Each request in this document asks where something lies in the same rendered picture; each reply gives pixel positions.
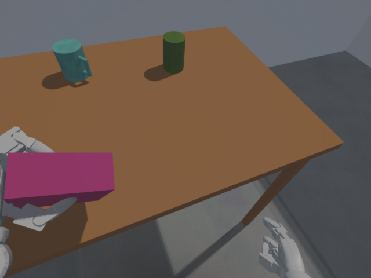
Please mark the left robot hand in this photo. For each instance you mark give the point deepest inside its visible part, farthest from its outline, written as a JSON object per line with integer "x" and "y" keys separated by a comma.
{"x": 30, "y": 216}

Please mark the left robot forearm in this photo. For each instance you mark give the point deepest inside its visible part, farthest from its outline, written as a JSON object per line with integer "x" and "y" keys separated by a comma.
{"x": 6, "y": 256}

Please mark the table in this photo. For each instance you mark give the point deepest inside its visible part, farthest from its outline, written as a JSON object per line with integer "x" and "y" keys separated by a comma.
{"x": 176, "y": 139}

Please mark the sponge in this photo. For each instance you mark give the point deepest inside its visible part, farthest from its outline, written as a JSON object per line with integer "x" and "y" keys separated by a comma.
{"x": 43, "y": 179}

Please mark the right robot hand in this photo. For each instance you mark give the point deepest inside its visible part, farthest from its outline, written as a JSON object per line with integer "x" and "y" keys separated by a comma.
{"x": 285, "y": 254}

